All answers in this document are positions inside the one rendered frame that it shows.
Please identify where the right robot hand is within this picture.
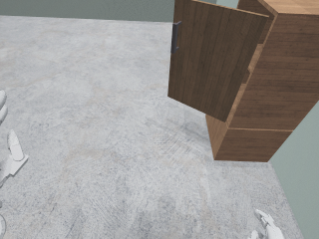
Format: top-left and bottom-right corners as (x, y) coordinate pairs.
(247, 208), (285, 239)

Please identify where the cupboard door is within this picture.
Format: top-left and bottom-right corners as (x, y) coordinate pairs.
(167, 0), (269, 122)

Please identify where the handle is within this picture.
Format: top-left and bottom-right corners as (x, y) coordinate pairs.
(170, 21), (182, 54)

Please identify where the left robot hand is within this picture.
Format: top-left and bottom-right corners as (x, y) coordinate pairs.
(0, 90), (29, 188)

